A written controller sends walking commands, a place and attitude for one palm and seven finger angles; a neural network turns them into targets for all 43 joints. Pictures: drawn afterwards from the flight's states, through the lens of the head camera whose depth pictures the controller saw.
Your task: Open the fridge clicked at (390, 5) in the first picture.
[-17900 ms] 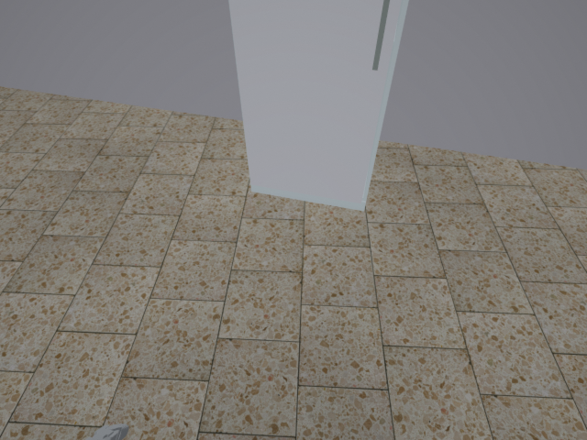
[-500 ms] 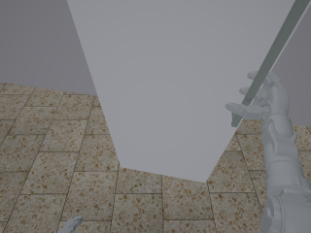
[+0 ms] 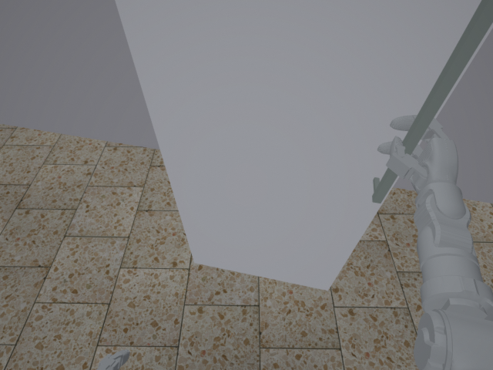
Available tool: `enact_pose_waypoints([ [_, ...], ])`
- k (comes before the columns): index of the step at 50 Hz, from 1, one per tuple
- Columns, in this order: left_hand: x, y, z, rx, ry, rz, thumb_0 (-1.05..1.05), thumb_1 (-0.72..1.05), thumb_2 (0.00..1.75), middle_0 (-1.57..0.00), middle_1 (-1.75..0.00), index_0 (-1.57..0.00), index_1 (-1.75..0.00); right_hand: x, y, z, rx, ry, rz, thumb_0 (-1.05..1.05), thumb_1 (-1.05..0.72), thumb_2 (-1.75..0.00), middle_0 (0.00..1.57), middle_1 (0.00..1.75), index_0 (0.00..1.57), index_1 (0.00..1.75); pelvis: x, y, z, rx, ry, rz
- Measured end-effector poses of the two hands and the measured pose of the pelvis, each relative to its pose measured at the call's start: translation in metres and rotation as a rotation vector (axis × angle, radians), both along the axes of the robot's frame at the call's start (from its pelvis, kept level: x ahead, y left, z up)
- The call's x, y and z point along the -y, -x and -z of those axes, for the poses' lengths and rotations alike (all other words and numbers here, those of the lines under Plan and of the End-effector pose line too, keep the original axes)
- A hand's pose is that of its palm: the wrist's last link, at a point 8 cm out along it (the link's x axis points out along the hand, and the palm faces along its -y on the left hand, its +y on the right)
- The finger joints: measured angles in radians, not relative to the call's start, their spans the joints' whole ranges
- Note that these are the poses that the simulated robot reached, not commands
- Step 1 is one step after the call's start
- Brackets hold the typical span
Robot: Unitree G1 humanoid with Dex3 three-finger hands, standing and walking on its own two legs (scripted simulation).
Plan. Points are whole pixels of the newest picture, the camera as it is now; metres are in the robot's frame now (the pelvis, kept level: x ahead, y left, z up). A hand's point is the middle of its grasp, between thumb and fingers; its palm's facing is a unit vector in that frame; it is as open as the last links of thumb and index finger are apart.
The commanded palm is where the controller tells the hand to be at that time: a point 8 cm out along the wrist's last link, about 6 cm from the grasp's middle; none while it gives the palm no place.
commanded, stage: grip the handle and tug to test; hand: right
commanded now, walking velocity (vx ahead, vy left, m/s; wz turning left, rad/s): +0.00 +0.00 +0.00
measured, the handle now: (432, 92) +0.49 -0.21 +0.22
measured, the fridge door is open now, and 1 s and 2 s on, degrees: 0 2 35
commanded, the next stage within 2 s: pull the door a little, standing still in 0.62 s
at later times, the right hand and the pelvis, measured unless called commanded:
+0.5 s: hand (394, 158) +0.43 -0.18 +0.13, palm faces +0.11 +0.99 +0.03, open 5.2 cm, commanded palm +0.39 -0.23 +0.13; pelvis +0.01 +0.00 +0.00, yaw +1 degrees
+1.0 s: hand (394, 169) +0.41 -0.18 +0.13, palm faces +0.12 +0.99 +0.01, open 5.5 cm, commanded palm +0.35 -0.22 +0.13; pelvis +0.03 +0.00 +0.01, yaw +1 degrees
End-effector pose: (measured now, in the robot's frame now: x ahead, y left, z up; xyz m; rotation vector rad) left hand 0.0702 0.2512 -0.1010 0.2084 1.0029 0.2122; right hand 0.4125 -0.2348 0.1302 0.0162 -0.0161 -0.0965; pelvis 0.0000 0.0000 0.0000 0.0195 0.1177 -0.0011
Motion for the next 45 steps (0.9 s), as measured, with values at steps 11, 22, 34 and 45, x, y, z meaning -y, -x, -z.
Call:
enact_pose_waypoints([
  [11,-0.003,-0.005,-0.004,0.018,-0.008,-0.007,0.01,0.90,0.90,-0.20,-0.30,-0.20,-0.30,0.000,0.001,0.000,-0.002,-0.004,0.008,0.01,-0.79,-0.84,0.42,1.40,0.44,1.40,-0.002,0.000,-0.001,0.004,0.002,-0.005],
  [22,-0.003,-0.016,-0.007,0.046,0.003,-0.018,0.01,0.90,0.90,-0.20,-0.30,-0.20,-0.30,-0.001,0.003,0.000,-0.001,-0.010,0.016,0.02,-0.80,-0.82,0.39,1.40,0.42,1.40,-0.002,-0.008,-0.003,0.006,0.004,-0.020],
  [34,0.001,-0.046,-0.015,0.098,0.014,-0.020,0.01,0.90,0.90,-0.20,-0.30,-0.20,-0.30,-0.001,0.010,-0.001,-0.007,-0.004,0.002,0.02,-0.80,-0.81,0.35,1.40,0.37,1.37,0.002,-0.024,-0.007,0.014,0.003,-0.034],
  [45,0.011,-0.078,-0.018,0.127,0.025,0.035,0.01,0.90,0.90,-0.20,-0.30,-0.20,-0.30,-0.004,0.017,-0.003,-0.024,-0.003,0.027,0.02,-0.79,-0.82,0.34,1.40,0.37,1.37,0.002,-0.030,-0.008,0.025,0.001,-0.014],
])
